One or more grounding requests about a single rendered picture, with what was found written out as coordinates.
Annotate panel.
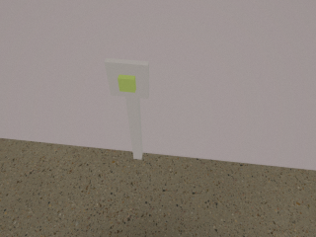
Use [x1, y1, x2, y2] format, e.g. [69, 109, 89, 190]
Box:
[104, 58, 149, 160]

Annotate button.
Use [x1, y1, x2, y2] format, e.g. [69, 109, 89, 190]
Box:
[118, 74, 136, 93]

